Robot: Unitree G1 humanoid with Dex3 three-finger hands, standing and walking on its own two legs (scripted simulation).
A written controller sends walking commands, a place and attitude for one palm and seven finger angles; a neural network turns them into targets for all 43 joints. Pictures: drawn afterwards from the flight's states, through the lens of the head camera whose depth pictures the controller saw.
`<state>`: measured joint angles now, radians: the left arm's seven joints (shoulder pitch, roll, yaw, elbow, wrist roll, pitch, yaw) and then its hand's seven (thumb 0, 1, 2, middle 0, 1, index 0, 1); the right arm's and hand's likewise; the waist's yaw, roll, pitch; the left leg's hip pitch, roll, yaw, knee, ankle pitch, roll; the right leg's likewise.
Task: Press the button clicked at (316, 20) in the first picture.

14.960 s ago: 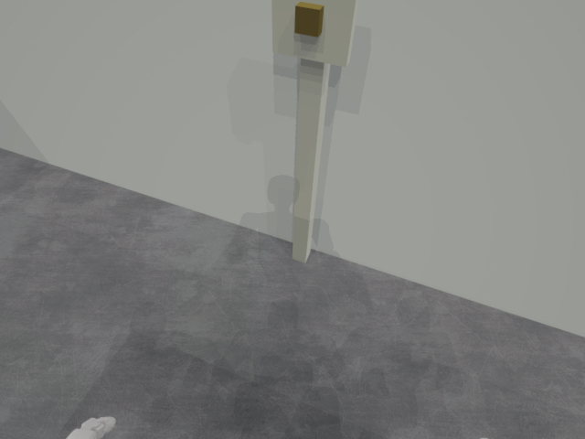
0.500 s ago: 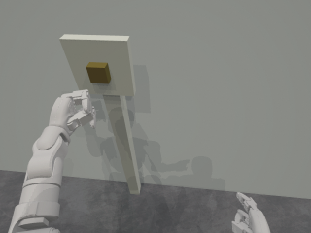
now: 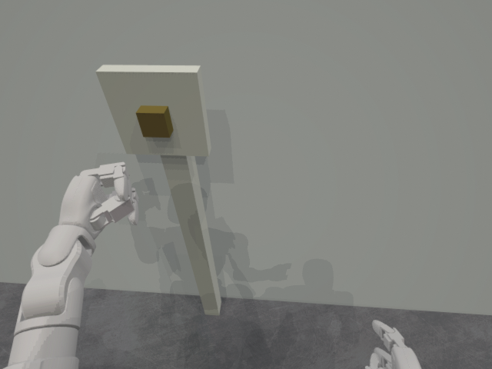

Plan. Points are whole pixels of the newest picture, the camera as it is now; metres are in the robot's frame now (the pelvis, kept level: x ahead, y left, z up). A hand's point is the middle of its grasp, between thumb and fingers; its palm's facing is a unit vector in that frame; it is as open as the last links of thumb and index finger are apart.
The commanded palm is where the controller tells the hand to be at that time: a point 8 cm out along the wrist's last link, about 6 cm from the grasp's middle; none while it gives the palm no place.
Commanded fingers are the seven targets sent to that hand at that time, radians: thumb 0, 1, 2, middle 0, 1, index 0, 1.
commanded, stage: draw the hand back to the body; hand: left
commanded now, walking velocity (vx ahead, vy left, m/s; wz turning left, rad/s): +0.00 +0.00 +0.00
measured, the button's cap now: (156, 120) +0.49 +0.21 +0.19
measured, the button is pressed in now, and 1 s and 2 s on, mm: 0 0 0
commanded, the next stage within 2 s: step back with the hand held close in 1.16 s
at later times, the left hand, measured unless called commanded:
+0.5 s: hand (89, 245) +0.23 +0.23 +0.16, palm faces +0.36 -0.90 -0.26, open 3.1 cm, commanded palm +0.18 +0.27 +0.17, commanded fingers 0.00 0.90 0.90 -1.30 -1.50 -1.30 -1.50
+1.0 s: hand (49, 274) +0.18 +0.26 +0.16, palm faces +0.43 -0.82 -0.37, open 3.1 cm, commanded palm +0.14 +0.29 +0.18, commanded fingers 0.00 0.90 0.90 -1.30 -1.50 -1.30 -1.50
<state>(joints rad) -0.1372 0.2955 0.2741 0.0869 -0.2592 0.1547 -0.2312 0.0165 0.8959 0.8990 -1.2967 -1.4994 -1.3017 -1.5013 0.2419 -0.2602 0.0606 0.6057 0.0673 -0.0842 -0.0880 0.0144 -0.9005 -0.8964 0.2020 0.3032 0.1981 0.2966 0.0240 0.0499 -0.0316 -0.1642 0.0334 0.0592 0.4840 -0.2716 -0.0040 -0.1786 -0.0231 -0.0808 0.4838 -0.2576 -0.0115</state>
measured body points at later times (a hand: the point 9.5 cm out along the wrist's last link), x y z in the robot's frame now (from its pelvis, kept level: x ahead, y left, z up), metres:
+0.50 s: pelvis -0.01 +0.00 +0.01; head -0.03 -0.02 +0.46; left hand +0.20 +0.27 +0.17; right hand +0.18 -0.21 -0.08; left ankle +0.00 +0.12 -0.74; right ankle +0.00 -0.11 -0.74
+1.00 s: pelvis +0.01 +0.01 +0.01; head -0.01 +0.00 +0.45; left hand +0.15 +0.30 +0.18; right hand +0.21 -0.20 -0.07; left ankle +0.00 +0.12 -0.74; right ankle +0.00 -0.11 -0.74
